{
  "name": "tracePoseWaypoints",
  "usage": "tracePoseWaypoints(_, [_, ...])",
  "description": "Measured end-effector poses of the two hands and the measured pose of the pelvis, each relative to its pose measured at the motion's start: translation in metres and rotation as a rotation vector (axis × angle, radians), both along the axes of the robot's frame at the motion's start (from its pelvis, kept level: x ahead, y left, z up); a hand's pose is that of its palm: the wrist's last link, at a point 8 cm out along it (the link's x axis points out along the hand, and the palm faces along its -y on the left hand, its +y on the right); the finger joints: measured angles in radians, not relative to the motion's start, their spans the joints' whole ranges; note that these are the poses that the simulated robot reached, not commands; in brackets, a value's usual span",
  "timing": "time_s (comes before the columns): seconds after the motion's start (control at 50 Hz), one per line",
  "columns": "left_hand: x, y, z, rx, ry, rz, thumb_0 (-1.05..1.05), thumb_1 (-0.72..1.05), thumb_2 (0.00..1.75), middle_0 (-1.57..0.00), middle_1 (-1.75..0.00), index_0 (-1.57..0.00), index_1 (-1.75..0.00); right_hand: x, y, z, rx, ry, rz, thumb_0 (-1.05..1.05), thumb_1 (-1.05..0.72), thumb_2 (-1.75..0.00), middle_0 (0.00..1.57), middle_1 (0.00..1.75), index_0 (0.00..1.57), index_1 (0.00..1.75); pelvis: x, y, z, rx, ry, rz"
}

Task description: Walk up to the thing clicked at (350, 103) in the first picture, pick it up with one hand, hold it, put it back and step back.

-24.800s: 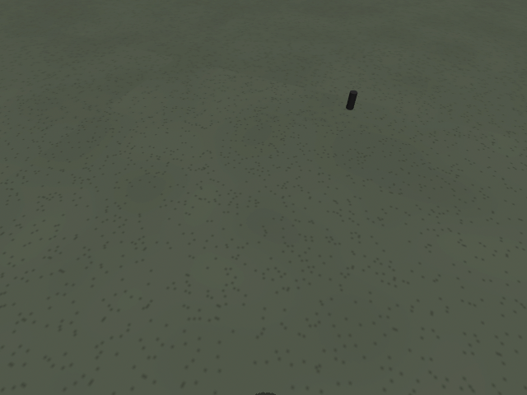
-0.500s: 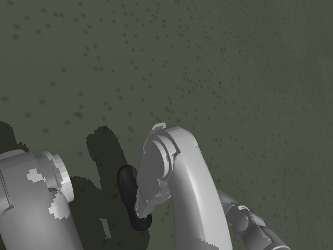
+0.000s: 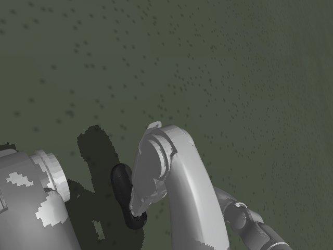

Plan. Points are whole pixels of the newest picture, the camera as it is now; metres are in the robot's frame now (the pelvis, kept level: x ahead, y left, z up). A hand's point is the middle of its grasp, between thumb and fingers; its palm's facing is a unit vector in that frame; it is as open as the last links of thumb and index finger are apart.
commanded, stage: open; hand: left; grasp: from the side
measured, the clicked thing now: out of the picture +0.43 +0.29 -0.22
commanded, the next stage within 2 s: withdraw in 0.38 s
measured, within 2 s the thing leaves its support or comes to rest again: rests again in 0.06 s
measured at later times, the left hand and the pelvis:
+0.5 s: hand out of the picture +0.43 +0.28 -0.19, palm faces +0.30 -0.95 +0.01, open 13.2 cm; pelvis +0.00 +0.00 +0.00, yaw +0 degrees
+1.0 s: hand out of the picture +0.40 +0.35 -0.11, palm faces +0.26 -0.96 -0.12, open 17.2 cm; pelvis +0.00 +0.00 +0.02, yaw +3 degrees
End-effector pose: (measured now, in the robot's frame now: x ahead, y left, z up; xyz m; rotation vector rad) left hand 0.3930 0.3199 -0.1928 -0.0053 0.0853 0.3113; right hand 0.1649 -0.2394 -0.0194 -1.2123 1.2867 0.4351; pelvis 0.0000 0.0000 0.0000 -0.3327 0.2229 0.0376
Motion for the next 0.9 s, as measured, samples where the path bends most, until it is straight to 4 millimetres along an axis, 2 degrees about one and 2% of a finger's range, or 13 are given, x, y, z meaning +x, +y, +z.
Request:
tracePoseWaypoints(0.16, [0.003,0.000,0.003,-0.005,-0.032,-0.006,0.01,-0.01,0.78,-0.89,-0.88,-0.90,-0.88,0.001,0.003,0.002,-0.006,-0.008,0.006,0.00,-0.92,-0.90,0.20,0.30,0.21,0.30,-0.001,0.002,0.000,-0.007,-0.007,-0.001])
tracePoseWaypoints(0.32, [0.002,0.001,0.006,-0.007,-0.022,-0.002,0.00,-0.15,0.52,-0.73,-0.64,-0.72,-0.64,0.002,0.006,0.003,0.003,-0.023,0.009,0.00,-0.92,-0.90,0.20,0.30,0.21,0.30,-0.003,0.002,0.001,-0.008,-0.010,-0.002])
tracePoseWaypoints(0.66, [0.002,0.005,0.008,-0.011,-0.045,0.012,0.00,-0.38,0.24,-0.32,-0.25,-0.31,-0.25,-0.002,0.007,0.005,-0.002,-0.021,0.000,0.00,-0.91,-0.90,0.20,0.30,0.21,0.30,-0.003,0.003,0.001,-0.010,-0.013,-0.004])
tracePoseWaypoints(0.76, [0.002,0.026,0.026,0.024,-0.098,0.038,-0.01,-0.44,0.18,-0.22,-0.16,-0.20,-0.16,-0.003,0.005,0.005,-0.006,-0.033,-0.033,0.00,-0.91,-0.90,0.20,0.30,0.21,0.30,-0.003,0.002,0.003,-0.005,-0.004,0.000])
tracePoseWaypoints(0.84, [-0.005,0.054,0.054,0.065,-0.123,0.049,-0.01,-0.48,0.14,-0.17,-0.11,-0.15,-0.11,-0.001,0.004,0.004,0.017,-0.056,-0.083,0.00,-0.91,-0.90,0.20,0.30,0.21,0.30,-0.001,0.001,0.007,0.007,0.028,0.009])
tracePoseWaypoints(0.9, [-0.013,0.067,0.075,0.093,-0.098,0.008,-0.01,-0.50,0.12,-0.15,-0.10,-0.14,-0.10,0.004,0.003,0.004,0.054,-0.082,-0.120,0.00,-0.91,-0.90,0.20,0.30,0.21,0.30,0.001,0.000,0.011,0.017,0.061,0.020])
